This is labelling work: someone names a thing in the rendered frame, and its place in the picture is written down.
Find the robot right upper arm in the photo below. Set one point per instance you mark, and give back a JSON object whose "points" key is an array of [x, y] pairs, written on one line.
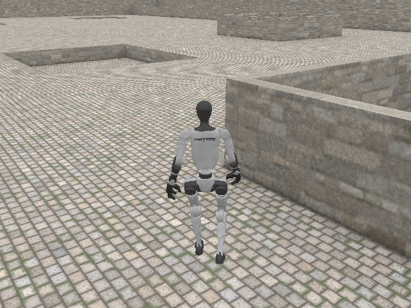
{"points": [[225, 135]]}

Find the robot left forearm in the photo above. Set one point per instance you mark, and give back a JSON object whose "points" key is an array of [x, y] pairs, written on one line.
{"points": [[174, 173]]}

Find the robot right forearm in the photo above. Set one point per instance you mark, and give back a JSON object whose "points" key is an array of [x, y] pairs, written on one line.
{"points": [[235, 166]]}

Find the robot left upper arm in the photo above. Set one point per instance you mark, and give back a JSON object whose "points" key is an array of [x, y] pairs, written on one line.
{"points": [[181, 146]]}

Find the right robot hand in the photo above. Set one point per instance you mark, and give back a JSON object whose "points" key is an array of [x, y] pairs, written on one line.
{"points": [[232, 175]]}

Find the left robot hand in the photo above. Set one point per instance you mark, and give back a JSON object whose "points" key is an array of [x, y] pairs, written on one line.
{"points": [[169, 190]]}

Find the left robot thigh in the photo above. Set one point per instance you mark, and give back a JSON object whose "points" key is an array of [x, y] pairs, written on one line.
{"points": [[190, 187]]}

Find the robot left foot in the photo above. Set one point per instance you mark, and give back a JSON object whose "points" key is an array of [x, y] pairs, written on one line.
{"points": [[199, 249]]}

